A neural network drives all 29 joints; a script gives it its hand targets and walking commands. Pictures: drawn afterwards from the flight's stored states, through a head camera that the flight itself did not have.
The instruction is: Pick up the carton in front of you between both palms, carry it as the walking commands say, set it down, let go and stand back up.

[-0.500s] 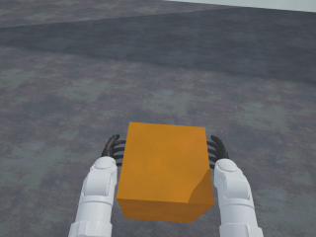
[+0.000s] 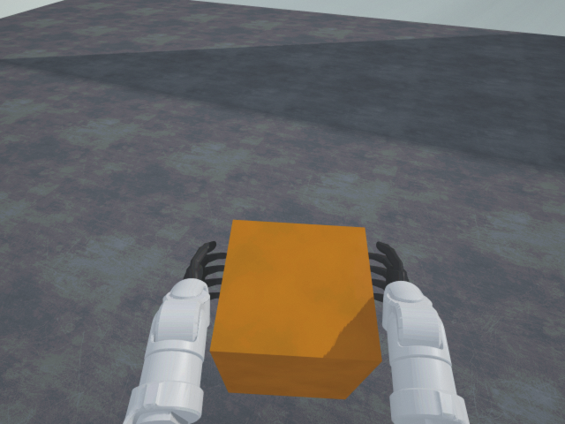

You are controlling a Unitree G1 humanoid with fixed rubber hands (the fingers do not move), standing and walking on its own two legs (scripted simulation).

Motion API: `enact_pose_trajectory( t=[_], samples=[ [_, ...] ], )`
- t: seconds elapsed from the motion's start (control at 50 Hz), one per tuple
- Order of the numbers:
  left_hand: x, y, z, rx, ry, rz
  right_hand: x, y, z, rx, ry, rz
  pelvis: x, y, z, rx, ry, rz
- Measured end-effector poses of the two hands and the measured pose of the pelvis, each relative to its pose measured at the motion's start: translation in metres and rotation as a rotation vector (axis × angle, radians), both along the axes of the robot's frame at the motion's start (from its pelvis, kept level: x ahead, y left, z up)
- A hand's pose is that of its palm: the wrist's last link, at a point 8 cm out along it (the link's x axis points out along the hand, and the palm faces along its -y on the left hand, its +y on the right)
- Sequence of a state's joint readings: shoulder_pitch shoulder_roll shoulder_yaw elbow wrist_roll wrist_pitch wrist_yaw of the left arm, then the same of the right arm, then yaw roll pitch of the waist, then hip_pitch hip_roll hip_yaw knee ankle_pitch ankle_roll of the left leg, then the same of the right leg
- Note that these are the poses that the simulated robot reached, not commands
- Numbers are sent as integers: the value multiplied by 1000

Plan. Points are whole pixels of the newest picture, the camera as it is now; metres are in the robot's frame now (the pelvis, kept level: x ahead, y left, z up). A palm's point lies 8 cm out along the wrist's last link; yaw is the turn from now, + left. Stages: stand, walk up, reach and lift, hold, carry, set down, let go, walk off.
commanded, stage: hold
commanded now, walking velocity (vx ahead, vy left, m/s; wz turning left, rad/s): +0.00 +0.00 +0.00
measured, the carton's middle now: (292, 315) +0.29 +0.00 -0.05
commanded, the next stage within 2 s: set down in 0.24 s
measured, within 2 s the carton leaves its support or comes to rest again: neither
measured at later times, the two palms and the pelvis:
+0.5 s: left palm (216, 279) +0.31 +0.12 +0.03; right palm (406, 280) +0.31 -0.17 +0.03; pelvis +0.00 -0.03 -0.01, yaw +1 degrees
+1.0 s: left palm (243, 309) +0.37 +0.11 -0.18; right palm (386, 330) +0.33 -0.19 -0.17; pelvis -0.04 +0.02 -0.10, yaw +0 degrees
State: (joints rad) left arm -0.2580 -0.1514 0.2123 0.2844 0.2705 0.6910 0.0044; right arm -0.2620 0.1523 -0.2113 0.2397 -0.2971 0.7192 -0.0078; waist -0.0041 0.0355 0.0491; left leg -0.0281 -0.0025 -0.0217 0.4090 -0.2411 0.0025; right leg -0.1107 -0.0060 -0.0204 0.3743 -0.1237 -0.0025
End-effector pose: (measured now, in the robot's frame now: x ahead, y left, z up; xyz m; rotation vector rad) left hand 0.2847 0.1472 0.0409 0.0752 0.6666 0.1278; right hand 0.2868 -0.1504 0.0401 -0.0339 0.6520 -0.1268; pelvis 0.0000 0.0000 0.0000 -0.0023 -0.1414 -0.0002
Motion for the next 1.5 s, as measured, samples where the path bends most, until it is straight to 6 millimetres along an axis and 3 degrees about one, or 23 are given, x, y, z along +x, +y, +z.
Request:
enact_pose_trajectory(
  t=[0.14, 0.34, 0.54, 0.66, 0.82, 0.9, 1.2, 1.5],
  samples=[
    [-2, -14, 2, 3, -1, 7, -2, -15, 1, 17, -2, 10, -3, -17, 0, 5, -4, 12],
    [0, -20, 5, -5, -7, 30, 7, -21, 4, 39, -7, 22, -2, -29, 0, 4, -10, 26],
    [31, -27, -15, -9, 19, 13, 28, -25, -15, 70, 20, -73, -4, -24, -9, -9, 39, 25],
    [54, -35, -58, 12, 44, -57, 33, -31, -60, 41, 43, -113, -12, -12, -19, -8, 168, 9],
    [64, -37, -153, -5, 40, -95, 31, -33, -152, 17, 38, -144, -28, 6, -48, 11, 428, -13],
    [73, -37, -191, -30, 10, -97, 36, -33, -189, 27, 5, -165, -33, 13, -71, 11, 560, -7],
    [114, -53, -260, -68, 9, -129, 60, -47, -257, 65, -2, -250, -44, 20, -150, 14, 795, -6],
    [145, -62, -358, -40, 31, -208, 72, -52, -356, 55, 20, -300, -61, 9, -229, 17, 943, 1]
  ],
)
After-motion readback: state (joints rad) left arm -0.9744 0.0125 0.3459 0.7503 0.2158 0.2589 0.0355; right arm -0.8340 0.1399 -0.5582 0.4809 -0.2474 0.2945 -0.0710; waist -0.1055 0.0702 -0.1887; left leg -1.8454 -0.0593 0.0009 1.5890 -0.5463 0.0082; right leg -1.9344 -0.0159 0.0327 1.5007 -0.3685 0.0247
